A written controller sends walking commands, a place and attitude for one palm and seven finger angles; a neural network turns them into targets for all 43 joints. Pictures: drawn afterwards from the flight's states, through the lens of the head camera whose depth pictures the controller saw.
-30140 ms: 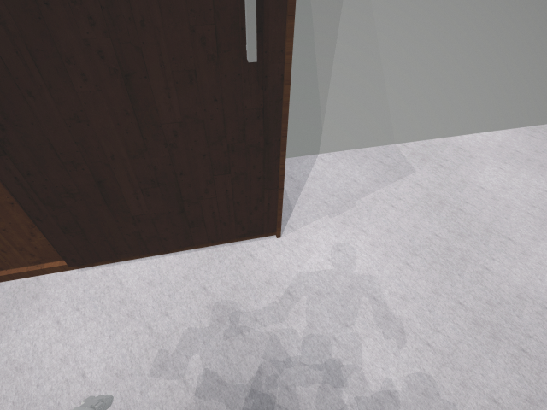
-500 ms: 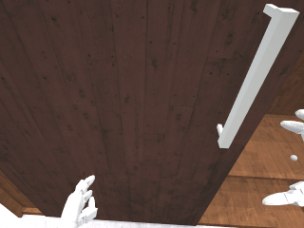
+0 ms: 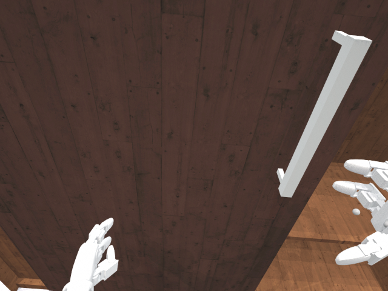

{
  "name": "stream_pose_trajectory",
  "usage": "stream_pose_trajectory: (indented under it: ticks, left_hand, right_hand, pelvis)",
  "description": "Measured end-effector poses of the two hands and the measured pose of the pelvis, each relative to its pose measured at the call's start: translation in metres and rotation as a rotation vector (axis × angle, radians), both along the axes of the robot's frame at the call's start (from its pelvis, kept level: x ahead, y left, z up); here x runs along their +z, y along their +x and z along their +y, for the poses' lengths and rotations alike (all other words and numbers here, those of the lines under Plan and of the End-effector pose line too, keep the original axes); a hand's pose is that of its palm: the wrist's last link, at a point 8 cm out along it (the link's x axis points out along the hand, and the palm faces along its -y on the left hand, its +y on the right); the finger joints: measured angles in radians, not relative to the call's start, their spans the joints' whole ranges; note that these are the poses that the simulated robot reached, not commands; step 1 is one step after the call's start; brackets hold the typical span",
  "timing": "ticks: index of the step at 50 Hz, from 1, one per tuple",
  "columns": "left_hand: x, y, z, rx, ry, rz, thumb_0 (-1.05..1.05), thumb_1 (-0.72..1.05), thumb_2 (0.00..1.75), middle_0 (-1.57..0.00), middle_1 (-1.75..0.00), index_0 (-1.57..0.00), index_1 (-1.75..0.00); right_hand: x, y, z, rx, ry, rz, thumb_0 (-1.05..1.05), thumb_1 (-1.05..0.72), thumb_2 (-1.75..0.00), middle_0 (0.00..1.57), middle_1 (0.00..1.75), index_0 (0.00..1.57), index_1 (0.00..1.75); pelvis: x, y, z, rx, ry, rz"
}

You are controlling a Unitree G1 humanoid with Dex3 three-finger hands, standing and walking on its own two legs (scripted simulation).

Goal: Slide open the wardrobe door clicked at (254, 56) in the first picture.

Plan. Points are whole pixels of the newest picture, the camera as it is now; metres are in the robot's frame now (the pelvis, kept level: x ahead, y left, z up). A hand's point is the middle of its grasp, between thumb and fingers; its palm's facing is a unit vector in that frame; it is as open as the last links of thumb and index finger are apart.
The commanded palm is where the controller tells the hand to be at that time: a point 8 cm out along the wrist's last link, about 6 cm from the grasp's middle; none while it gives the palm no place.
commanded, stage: draw the hand back to the body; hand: right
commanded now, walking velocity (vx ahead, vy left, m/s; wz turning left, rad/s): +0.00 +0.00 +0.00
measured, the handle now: (308, 126) +0.31 -0.20 +0.26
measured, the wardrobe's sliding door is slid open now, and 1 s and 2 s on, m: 0.69 0.69 0.69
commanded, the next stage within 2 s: step back with the hand held close in 1.08 s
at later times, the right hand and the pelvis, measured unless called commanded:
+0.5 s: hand (350, 206) +0.20 -0.25 +0.18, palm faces +0.43 +0.82 -0.38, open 10.8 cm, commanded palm +0.15 -0.29 +0.19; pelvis +0.01 +0.00 +0.01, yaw +1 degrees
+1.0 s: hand (359, 205) +0.21 -0.27 +0.18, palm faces +0.45 +0.81 -0.36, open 7.5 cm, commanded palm +0.16 -0.31 +0.19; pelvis +0.02 -0.02 +0.01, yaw +1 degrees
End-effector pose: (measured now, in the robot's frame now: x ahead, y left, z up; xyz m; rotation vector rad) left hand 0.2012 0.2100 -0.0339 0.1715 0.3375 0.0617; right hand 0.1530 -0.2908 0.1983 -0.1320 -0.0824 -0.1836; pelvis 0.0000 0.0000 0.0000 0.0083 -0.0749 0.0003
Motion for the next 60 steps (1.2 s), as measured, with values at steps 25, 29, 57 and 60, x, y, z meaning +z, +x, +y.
stream_pose_trajectory:
  ticks: [25,29,57,60]
  left_hand:
    - [-0.039,-0.033,0.011,0.062,0.021,0.264,0.02,0.9,0.9,-0.2,-0.3,-0.2,-0.3]
    - [-0.034,-0.023,0.009,0.062,0.025,0.247,0.02,0.9,0.9,-0.2,-0.3,-0.2,-0.3]
    - [-0.025,-0.007,-0.014,0.018,0.037,0.261,0.01,0.9,0.9,-0.2,-0.3,-0.2,-0.3]
    - [-0.027,-0.011,-0.013,0.023,0.038,0.267,0.01,0.9,0.9,-0.2,-0.3,-0.2,-0.3]
  right_hand:
    - [-0.004,0.008,0.003,-0.23,-0.329,-0.131,0.0,-0.22,-0.58,0.23,0.69,0.24,0.69]
    - [-0.005,0.011,0.0,-0.226,-0.326,-0.122,0.0,-0.36,-0.64,0.23,0.61,0.23,0.61]
    - [-0.009,0.011,-0.019,-0.265,-0.301,-0.091,0.01,-0.89,-0.9,0.21,0.3,0.21,0.3]
    - [-0.01,0.01,-0.019,-0.264,-0.302,-0.087,0.01,-0.89,-0.9,0.21,0.3,0.21,0.3]
  pelvis:
    - [0.006,0.008,-0.002,0.02,-0.008,0.01]
    - [0.006,0.011,-0.005,0.023,-0.008,0.01]
    - [0.009,0.016,-0.017,0.017,-0.002,0.01]
    - [0.009,0.015,-0.017,0.017,-0.001,0.009]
